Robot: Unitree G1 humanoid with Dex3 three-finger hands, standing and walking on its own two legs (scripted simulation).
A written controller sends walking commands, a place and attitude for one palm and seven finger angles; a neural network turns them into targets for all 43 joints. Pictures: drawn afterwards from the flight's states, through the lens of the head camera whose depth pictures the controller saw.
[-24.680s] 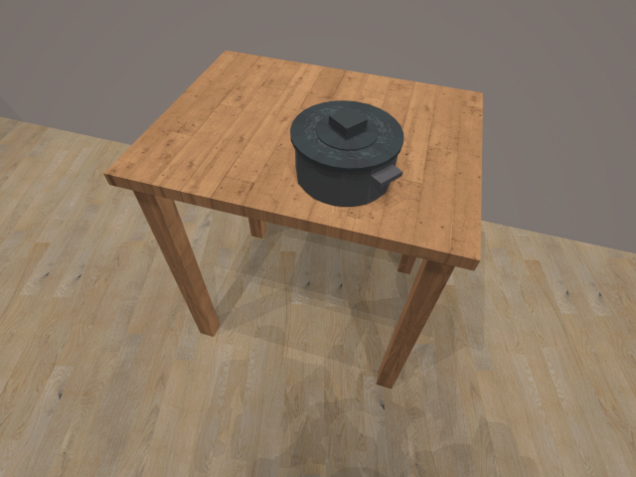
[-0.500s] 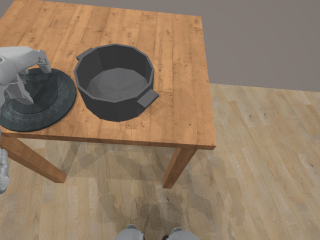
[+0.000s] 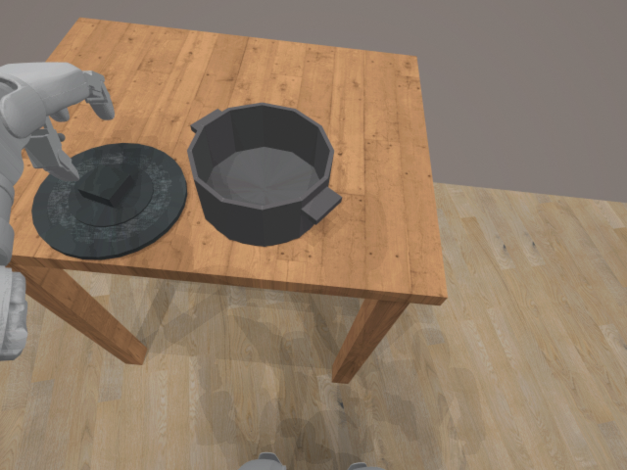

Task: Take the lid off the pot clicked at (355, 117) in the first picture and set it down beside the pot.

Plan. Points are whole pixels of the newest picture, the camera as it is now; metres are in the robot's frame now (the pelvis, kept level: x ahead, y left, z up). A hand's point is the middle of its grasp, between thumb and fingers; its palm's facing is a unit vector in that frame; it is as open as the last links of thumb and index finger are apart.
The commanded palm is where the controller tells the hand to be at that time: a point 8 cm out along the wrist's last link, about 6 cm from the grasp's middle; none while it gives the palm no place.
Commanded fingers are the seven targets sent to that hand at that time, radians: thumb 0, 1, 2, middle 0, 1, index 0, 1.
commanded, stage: raise the empty hand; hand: left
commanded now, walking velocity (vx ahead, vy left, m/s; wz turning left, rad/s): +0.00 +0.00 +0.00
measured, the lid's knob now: (106, 185) +0.49 +0.28 +0.03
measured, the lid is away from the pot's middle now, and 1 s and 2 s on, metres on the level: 0.22 0.22 0.22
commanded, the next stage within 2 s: draw the hand back to the body in 0.68 s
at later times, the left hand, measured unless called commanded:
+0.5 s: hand (32, 92) +0.48 +0.29 +0.19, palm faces -0.32 -0.06 -0.95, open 11.0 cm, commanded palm +0.50 +0.29 +0.25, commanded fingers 0.00 -0.01 0.65 -0.35 -0.86 -0.35 -0.86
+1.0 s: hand (31, 92) +0.47 +0.29 +0.19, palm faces -0.31 -0.07 -0.95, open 11.0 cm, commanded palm +0.46 +0.29 +0.25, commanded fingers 0.00 -0.01 0.65 -0.35 -0.86 -0.35 -0.86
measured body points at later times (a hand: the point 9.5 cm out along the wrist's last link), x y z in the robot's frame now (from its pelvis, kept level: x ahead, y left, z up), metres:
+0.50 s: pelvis -0.01 +0.01 +0.01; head +0.07 +0.03 +0.45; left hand +0.49 +0.30 +0.24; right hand +0.02 -0.26 -0.12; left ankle +0.00 +0.04 -0.71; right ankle -0.02 -0.13 -0.71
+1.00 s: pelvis +0.00 -0.01 +0.01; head +0.07 +0.01 +0.46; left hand +0.48 +0.29 +0.25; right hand +0.05 -0.28 -0.11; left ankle +0.00 +0.04 -0.71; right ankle -0.02 -0.13 -0.71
